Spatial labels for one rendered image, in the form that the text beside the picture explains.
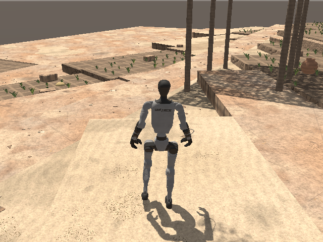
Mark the robot left shin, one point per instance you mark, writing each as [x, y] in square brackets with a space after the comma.
[146, 176]

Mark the robot right forearm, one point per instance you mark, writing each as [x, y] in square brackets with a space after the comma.
[187, 133]

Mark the robot left forearm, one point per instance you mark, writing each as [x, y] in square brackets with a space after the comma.
[136, 132]

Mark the right robot upper arm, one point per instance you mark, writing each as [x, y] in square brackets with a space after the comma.
[181, 115]

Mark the robot left hand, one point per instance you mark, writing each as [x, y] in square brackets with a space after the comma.
[135, 141]

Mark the right robot foot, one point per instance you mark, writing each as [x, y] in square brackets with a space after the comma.
[168, 204]

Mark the robot right hand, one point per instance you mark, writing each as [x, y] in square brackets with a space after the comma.
[189, 141]

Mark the left robot upper arm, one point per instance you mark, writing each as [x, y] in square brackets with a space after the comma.
[143, 115]

